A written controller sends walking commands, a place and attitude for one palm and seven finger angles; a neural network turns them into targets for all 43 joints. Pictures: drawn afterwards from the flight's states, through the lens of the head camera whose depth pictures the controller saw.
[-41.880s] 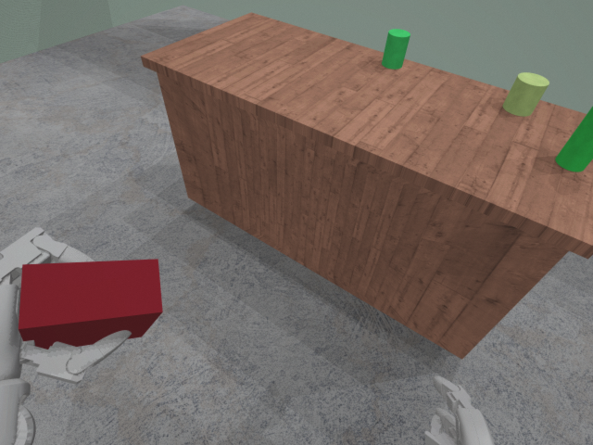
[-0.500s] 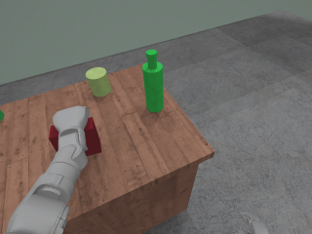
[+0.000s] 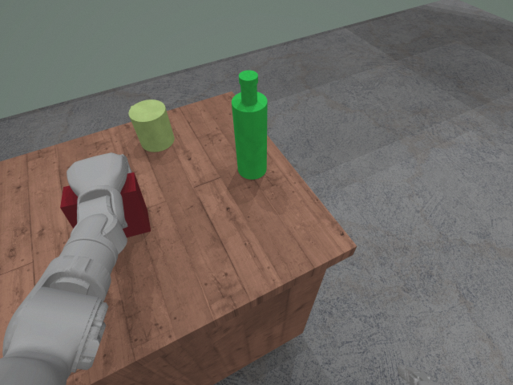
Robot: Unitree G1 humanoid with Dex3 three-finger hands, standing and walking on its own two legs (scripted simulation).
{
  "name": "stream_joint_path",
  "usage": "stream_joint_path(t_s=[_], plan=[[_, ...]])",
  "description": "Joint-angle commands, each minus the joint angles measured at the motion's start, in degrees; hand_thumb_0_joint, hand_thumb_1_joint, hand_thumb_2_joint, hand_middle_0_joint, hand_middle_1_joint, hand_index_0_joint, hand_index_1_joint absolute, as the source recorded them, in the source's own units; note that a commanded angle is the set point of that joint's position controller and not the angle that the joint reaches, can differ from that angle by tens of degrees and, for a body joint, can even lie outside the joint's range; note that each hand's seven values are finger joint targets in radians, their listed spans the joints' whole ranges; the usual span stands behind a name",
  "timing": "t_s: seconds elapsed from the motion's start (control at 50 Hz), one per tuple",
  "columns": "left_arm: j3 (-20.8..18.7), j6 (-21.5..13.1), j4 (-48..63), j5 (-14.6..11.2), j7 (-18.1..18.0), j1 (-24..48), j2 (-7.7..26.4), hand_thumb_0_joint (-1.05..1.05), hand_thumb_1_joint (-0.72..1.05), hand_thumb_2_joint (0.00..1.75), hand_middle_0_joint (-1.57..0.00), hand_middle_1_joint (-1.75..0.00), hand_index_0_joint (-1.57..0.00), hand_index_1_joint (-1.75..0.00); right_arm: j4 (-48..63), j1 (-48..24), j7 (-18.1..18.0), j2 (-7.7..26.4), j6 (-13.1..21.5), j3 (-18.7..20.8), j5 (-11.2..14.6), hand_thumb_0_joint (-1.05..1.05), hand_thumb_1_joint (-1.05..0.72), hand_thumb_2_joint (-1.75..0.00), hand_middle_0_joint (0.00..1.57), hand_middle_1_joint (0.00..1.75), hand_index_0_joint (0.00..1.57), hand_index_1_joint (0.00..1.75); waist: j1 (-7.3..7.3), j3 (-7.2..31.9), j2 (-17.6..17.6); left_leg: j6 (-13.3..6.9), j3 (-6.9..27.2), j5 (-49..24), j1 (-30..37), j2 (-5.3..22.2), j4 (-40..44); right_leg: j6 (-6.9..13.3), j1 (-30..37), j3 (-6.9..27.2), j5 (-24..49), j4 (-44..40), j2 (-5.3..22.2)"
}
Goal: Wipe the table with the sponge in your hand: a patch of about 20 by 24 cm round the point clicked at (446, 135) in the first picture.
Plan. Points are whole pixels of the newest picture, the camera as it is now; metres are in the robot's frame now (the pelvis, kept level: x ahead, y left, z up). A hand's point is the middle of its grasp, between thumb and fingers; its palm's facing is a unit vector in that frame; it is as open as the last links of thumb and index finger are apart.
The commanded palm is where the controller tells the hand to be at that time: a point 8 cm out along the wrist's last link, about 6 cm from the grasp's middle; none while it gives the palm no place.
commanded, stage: wipe forward along the middle lane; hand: left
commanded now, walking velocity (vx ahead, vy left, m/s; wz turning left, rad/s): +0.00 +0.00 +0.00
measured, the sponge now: (112, 216) +0.40 +0.28 +0.00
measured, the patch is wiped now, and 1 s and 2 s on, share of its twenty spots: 1.00 1.00 1.00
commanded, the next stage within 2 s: slide back across to the first lane in 0.10 s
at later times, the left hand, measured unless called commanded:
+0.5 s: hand (97, 180) +0.45 +0.31 +0.05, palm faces -0.07 -0.07 -0.99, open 9.7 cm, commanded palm +0.41 +0.32 +0.10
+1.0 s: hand (51, 205) +0.39 +0.37 +0.05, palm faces -0.07 -0.06 -1.00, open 9.8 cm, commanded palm +0.37 +0.35 +0.10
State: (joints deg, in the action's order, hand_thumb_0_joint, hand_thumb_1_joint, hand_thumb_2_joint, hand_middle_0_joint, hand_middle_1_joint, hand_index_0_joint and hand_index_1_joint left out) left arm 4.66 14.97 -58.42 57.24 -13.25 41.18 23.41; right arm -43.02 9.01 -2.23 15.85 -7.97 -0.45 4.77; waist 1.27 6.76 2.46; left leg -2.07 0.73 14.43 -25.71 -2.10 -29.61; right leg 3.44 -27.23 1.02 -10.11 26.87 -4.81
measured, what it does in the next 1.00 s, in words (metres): shifts its weight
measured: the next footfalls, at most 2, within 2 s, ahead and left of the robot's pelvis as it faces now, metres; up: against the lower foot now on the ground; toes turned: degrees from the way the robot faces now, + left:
none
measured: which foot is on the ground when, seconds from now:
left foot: down 0.00-1.00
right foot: down 0.00-1.00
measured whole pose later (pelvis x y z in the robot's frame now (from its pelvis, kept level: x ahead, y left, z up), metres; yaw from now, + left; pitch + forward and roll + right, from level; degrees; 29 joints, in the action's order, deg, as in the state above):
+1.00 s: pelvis +0.03 +0.05 +0.00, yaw +2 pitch +9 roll -2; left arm 3.5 13.9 -41.0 57.4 -8.1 29.3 26.9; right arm -39.4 6.1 -1.2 14.7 -9.3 0.1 4.0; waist -2.2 6.0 2.1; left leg -5.5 1.7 16.4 -20.0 -4.9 -28.2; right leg 0.7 -20.2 0.4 -12.2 23.9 -2.1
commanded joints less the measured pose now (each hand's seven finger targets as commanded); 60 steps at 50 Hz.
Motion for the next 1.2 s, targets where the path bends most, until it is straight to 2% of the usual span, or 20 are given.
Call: stream_joint_path(t_s=[0.0, 0.18, 0.2, 0.28, 0.36, 0.46, 0.5, 0.52, 0.58, 0.68, 0.74, 0.8, 0.9, 1.0, 1.02, 1.06, 1.08, 1.1, 1.12, 1.18], plan=[[-1.51, 2.28, 2.79, 2.50, -3.29, 22.46, 15.46, 0.00, 0.10, 1.30, -1.20, -1.60, -1.20, -1.60, 5.84, -2.27, -0.63, 7.52, 2.37, 1.88, -0.01, 0.00, -0.90, -0.90, 0.20, 0.30, 0.20, 0.30, 1.54, 13.24, -4.77, -1.04, 1.15, -3.43, -0.13, 0.88, 3.14, -0.37, 11.00, 3.78, 5.40, -3.22, 4.17], [-1.11, 3.34, -3.17, 3.43, -3.17, 30.45, 17.88, 0.00, 0.10, 1.30, -1.20, -1.60, -1.20, -1.60, 4.40, 1.10, -0.78, 7.86, 2.76, 1.78, -0.41, 0.00, -0.90, -0.90, 0.20, 0.30, 0.20, 0.30, 3.10, 16.94, -2.58, -0.70, 1.53, -3.59, 0.61, 1.41, 2.16, -0.49, 8.78, 2.65, 3.67, -2.11, 3.76], [-2.04, 2.76, -1.78, 3.12, -2.90, 30.52, 18.17, 0.00, 0.10, 1.30, -1.20, -1.60, -1.20, -1.60, 4.70, 1.09, -0.67, 7.68, 2.94, 2.00, -0.45, 0.00, -0.90, -0.90, 0.20, 0.30, 0.20, 0.30, 2.37, 19.23, -0.48, -0.67, 1.65, -6.22, 1.99, 1.52, 1.88, -0.17, 9.83, 2.47, 6.34, -1.45, 3.77], [-3.35, 1.50, 0.47, 3.07, -2.01, 24.40, 18.36, 0.00, 0.10, 1.30, -1.20, -1.60, -1.20, -1.60, 5.90, 1.74, -0.12, 7.37, 2.48, 2.46, -0.74, 0.00, -0.90, -0.90, 0.20, 0.30, 0.20, 0.30, 0.08, 23.52, -0.35, -0.53, 1.45, -11.92, 4.50, 1.48, 1.21, 0.09, 14.18, 2.44, 12.67, -0.63, 3.49], [-6.42, 0.59, 3.53, 2.32, -1.82, 21.21, 21.73, 0.00, 0.10, 1.30, -1.20, -1.60, -1.20, -1.60, 6.58, 1.19, 0.05, 7.97, 2.00, 2.56, -0.55, 0.00, -0.90, -0.90, 0.20, 0.30, 0.20, 0.30, -0.58, 20.00, -3.09, -0.91, 1.73, -12.61, 3.98, 1.43, 2.20, 0.02, 15.86, 2.48, 14.11, -1.53, 3.46], [-8.95, 0.92, 6.93, 4.03, -2.31, 16.38, 24.99, 0.00, 0.10, 1.30, -1.20, -1.60, -1.20, -1.60, 6.64, 0.42, 0.66, 8.36, 1.80, 2.78, -0.61, 0.00, -0.90, -0.90, 0.20, 0.30, 0.20, 0.30, -2.43, 18.47, -1.22, -0.59, 2.03, -16.41, 5.41, 1.19, 3.16, 0.84, 17.04, 2.19, 16.21, -1.31, 3.27], [-7.61, 1.28, 8.70, 3.55, -1.90, 13.88, 22.14, 0.00, 0.10, 1.30, -1.20, -1.60, -1.20, -1.60, 7.21, -0.38, 1.04, 7.95, 1.72, 2.91, -0.55, 0.00, -0.90, -0.90, 0.20, 0.30, 0.20, 0.30, -3.06, 18.98, -0.27, -0.10, 2.14, -20.57, 6.74, 1.21, 3.06, 1.25, 17.80, 1.76, 19.26, -0.92, 3.27], [-8.77, 1.71, 8.73, 3.38, -1.77, 11.01, 23.20, 0.00, 0.10, 1.30, -1.20, -1.60, -1.20, -1.60, 7.00, -0.55, 1.27, 8.29, 1.58, 3.09, -0.59, 0.00, -0.90, -0.90, 0.20, 0.30, 0.20, 0.30, -3.78, 18.99, -0.41, -0.04, 2.09, -20.80, 7.40, 1.29, 2.98, 1.21, 18.05, 1.85, 19.07, -0.96, 3.17], [-8.15, 2.49, 13.27, 1.49, -0.68, 8.09, 21.99, 0.00, 0.10, 1.30, -1.20, -1.60, -1.20, -1.60, 8.16, -1.99, 1.56, 8.33, 1.50, 3.15, -0.28, 0.00, -0.90, -0.90, 0.20, 0.30, 0.20, 0.30, -3.78, 18.90, -1.11, -0.12, 1.99, -21.38, 8.32, 1.16, 3.17, 1.07, 19.73, 2.36, 21.11, -1.48, 3.34], [-4.18, 2.40, 16.90, 2.14, 2.23, 11.02, 19.25, 0.00, 0.10, 1.30, -1.20, -1.60, -1.20, -1.60, 8.28, -2.78, 0.82, 8.49, 1.19, 3.07, 0.03, 0.00, -0.90, -0.90, 0.20, 0.30, 0.20, 0.30, -1.55, 15.24, -0.17, 0.25, 3.31, -22.22, 12.03, 1.92, 3.53, 1.30, 15.07, 1.13, 16.83, -2.59, 3.01], [-3.14, 1.56, 18.79, 2.98, 3.56, 10.51, 18.02, 0.00, 0.10, 1.30, -1.20, -1.60, -1.20, -1.60, 8.54, -2.77, 0.51, 8.32, 1.01, 3.19, -0.05, 0.00, -0.90, -0.90, 0.20, 0.30, 0.20, 0.30, -1.68, 15.56, 1.11, 1.20, 4.48, -26.48, 15.04, 2.35, 2.93, 1.63, 12.92, 0.30, 15.49, -2.33, 2.75], [-3.17, -0.04, 23.10, 2.36, 4.17, 10.19, 16.97, 0.00, 0.10, 1.30, -1.20, -1.60, -1.20, -1.60, 8.90, -2.99, 0.31, 7.82, 0.89, 3.47, -0.39, 0.00, -0.90, -0.90, 0.20, 0.30, 0.20, 0.30, -1.88, 17.43, 4.13, 2.29, 5.51, -32.62, 18.64, 3.03, 1.92, 1.82, 11.68, -0.33, 15.94, -1.87, 2.66], [-5.92, -0.82, 25.86, 1.44, 4.11, 6.41, 18.90, 0.00, 0.10, 1.30, -1.20, -1.60, -1.20, -1.60, 9.39, -4.25, 0.29, 7.96, 0.39, 3.23, -0.70, 0.00, -0.90, -0.90, 0.20, 0.30, 0.20, 0.30, -2.88, 17.37, 1.99, 2.92, 6.11, -34.82, 18.45, 2.99, 1.64, 1.87, 13.09, 0.04, 17.38, -1.82, 2.69], [-1.72, 0.06, 28.13, 1.96, 3.96, 5.99, 13.44, 0.00, 0.10, 1.30, -1.20, -1.60, -1.20, -1.60, 9.62, -5.44, 0.63, 7.51, 0.26, 3.06, -0.81, 0.00, -0.90, -0.90, 0.20, 0.30, 0.20, 0.30, -2.31, 15.46, 2.57, 3.48, 7.31, -34.24, 19.39, 3.61, 1.82, 1.90, 10.26, -0.52, 13.97, -1.96, 2.52], [-2.02, 0.46, 27.75, 1.67, 3.96, 3.26, 13.12, 0.00, 0.10, 1.30, -1.20, -1.60, -1.20, -1.60, 9.89, -5.42, 0.72, 7.49, 0.29, 3.17, -0.75, 0.00, -0.90, -0.90, 0.20, 0.30, 0.20, 0.30, -3.04, 15.49, 2.18, 3.52, 7.63, -33.69, 19.55, 3.63, 1.96, 1.92, 10.17, -0.49, 12.58, -2.11, 2.36], [0.22, 0.97, 27.75, 1.67, 4.16, 4.85, 10.95, 0.00, 0.10, 1.30, -1.20, -1.60, -1.20, -1.60, 9.68, -5.96, 0.59, 7.41, 0.04, 2.94, -0.83, 0.00, -0.90, -0.90, 0.20, 0.30, 0.20, 0.30, -2.24, 15.15, 0.95, 3.41, 7.52, -30.19, 19.16, 3.47, 2.01, 1.94, 9.50, -0.27, 11.46, -2.40, 2.38], [-0.62, 1.34, 26.88, 1.59, 4.07, 3.21, 11.55, 0.00, 0.10, 1.30, -1.20, -1.60, -1.20, -1.60, 9.67, -6.02, 0.56, 7.46, -0.05, 2.86, -0.78, 0.00, -0.90, -0.90, 0.20, 0.30, 0.20, 0.30, -2.67, 14.83, 0.18, 3.39, 7.57, -28.27, 18.33, 3.23, 2.45, 2.04, 9.87, -0.31, 10.41, -2.52, 2.34], [1.71, 1.24, 28.96, 1.11, 4.31, 5.29, 8.90, 0.00, 0.10, 1.30, -1.20, -1.60, -1.20, -1.60, 9.82, -6.77, 0.47, 7.17, -0.01, 2.82, -0.77, 0.00, -0.90, -0.90, 0.20, 0.30, 0.20, 0.30, -1.89, 14.76, 1.47, 3.59, 7.88, -28.53, 19.17, 3.54, 2.61, 1.95, 9.35, -0.71, 10.08, -2.38, 2.47], [0.51, 1.64, 28.23, 0.88, 4.18, 3.14, 9.71, 0.00, 0.10, 1.30, -1.20, -1.60, -1.20, -1.60, 9.81, -6.58, 0.40, 7.29, 0.05, 2.90, -0.73, 0.00, -0.90, -0.90, 0.20, 0.30, 0.20, 0.30, -2.77, 15.09, 0.95, 3.39, 7.86, -27.22, 19.10, 3.34, 2.64, 2.04, 9.60, -0.59, 9.09, -2.38, 2.31], [1.15, 2.22, 27.54, 0.57, 4.24, 1.85, 8.88, 0.00, 0.10, 1.30, -1.20, -1.60, -1.20, -1.60, 9.62, -7.18, 0.22, 7.21, -0.17, 2.41, -0.78, 0.00, -0.90, -0.90, 0.20, 0.30, 0.20, 0.30, -2.87, 14.68, -0.75, 3.24, 7.05, -24.31, 17.15, 2.73, 2.99, 2.28, 10.97, -0.32, 9.90, -2.40, 2.40]])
